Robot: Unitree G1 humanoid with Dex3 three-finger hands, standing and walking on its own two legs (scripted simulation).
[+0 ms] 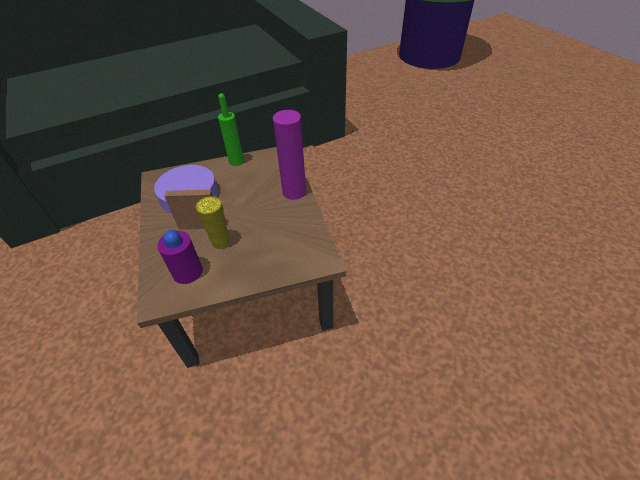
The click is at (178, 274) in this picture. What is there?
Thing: necked bottle
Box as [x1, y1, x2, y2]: [157, 230, 202, 283]
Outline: 169,230 159,240 157,247 173,278 180,283 191,282 200,275 202,267 190,238 185,232
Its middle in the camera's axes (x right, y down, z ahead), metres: -0.39 +0.02 +1.07
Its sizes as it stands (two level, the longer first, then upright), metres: 0.087 0.087 0.169
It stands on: a support 0.37 m high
